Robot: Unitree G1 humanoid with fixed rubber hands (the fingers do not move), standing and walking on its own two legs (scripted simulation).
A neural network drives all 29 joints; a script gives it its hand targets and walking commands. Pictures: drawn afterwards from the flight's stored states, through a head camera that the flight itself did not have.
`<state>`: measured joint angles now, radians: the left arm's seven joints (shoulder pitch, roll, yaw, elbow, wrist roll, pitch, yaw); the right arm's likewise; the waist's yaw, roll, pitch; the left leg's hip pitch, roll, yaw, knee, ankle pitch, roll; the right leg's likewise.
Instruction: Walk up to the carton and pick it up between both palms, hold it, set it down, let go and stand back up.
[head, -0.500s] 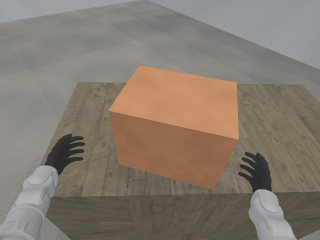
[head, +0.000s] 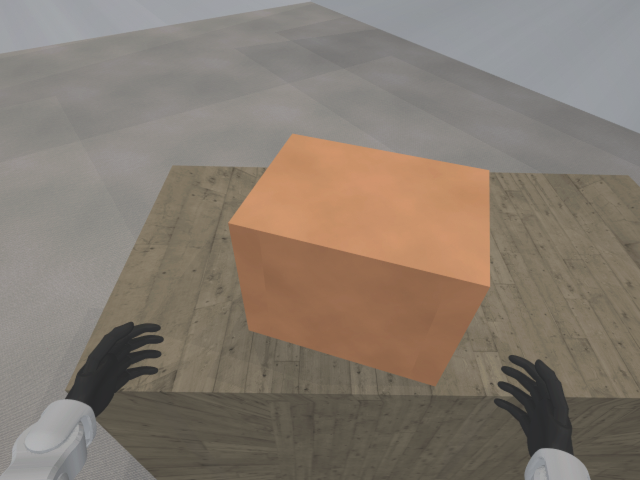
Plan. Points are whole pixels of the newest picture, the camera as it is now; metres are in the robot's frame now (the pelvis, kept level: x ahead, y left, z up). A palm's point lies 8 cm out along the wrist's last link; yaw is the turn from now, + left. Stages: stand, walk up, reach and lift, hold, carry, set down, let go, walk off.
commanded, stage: set down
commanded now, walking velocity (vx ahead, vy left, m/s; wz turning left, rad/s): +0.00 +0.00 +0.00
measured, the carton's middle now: (361, 255) +0.46 -0.05 +0.01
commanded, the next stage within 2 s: none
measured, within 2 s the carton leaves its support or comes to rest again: neither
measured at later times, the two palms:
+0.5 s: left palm (54, 460) +0.16 +0.30 +0.02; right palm (529, 456) +0.17 -0.21 +0.01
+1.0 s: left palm (96, 468) +0.16 +0.26 -0.01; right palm (536, 463) +0.16 -0.23 -0.01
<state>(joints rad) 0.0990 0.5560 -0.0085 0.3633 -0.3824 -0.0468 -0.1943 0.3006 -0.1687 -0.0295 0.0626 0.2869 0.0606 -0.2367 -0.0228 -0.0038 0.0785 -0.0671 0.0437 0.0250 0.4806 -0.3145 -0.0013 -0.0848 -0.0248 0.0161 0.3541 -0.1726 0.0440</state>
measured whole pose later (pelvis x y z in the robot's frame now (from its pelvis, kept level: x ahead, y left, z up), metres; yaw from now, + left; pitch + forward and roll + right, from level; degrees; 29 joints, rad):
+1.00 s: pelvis +0.01 +0.00 +0.00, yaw +1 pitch -5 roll -2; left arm 0.37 0.45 -0.02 0.19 -0.31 -0.04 -0.15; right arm 0.43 -0.12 -0.07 0.09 0.22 0.00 -0.17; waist 0.01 0.02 0.09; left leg -0.06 0.04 0.00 0.48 -0.32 -0.01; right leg -0.07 -0.02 0.00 0.34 -0.18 0.03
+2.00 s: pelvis +0.00 -0.02 +0.00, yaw +1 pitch -6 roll -1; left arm 0.27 0.32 -0.04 0.41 -0.13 0.06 -0.06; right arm 0.28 -0.10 -0.05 0.53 0.07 -0.16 -0.07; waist 0.02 -0.01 0.11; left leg -0.04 0.05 0.00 0.41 -0.27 -0.03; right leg -0.08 -0.02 -0.01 0.35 -0.18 0.02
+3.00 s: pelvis +0.00 -0.04 +0.00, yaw +1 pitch -5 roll +0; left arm 0.20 0.22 0.00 0.51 -0.01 0.14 -0.01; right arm 0.18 -0.16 -0.06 0.70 -0.01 -0.19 0.00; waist 0.01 -0.01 0.12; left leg -0.04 0.06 0.00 0.39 -0.26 -0.05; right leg -0.11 -0.01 0.00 0.39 -0.20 0.01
